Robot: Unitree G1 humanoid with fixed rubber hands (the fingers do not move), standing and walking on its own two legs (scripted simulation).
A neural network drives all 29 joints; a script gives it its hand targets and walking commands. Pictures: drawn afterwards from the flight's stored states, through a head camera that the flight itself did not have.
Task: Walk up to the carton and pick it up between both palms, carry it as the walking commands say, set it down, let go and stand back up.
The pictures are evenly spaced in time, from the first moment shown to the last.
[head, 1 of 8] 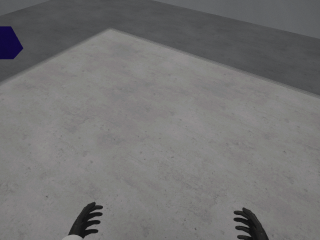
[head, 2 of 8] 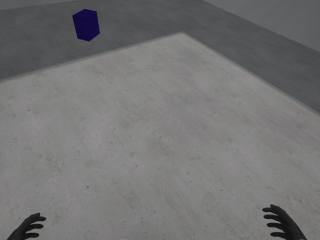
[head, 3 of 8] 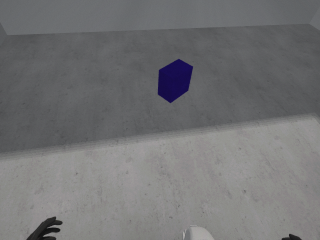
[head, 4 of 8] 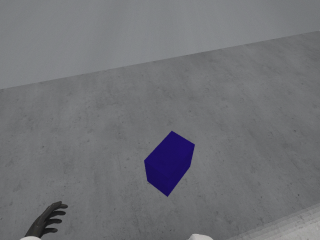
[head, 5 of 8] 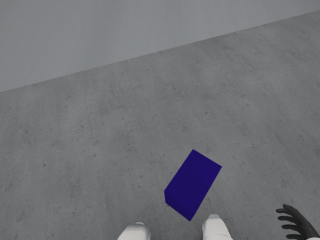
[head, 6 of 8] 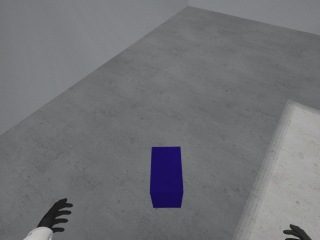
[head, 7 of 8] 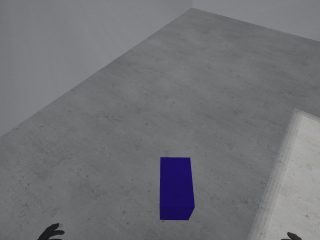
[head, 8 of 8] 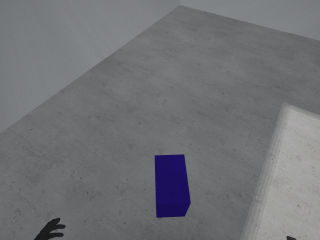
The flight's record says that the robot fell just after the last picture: no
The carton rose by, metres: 0.00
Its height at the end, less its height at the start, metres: +0.00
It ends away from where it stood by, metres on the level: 0.00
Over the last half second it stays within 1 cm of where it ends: yes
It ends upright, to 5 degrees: yes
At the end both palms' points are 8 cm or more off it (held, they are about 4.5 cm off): yes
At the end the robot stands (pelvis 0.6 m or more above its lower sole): yes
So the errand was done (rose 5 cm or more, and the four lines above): no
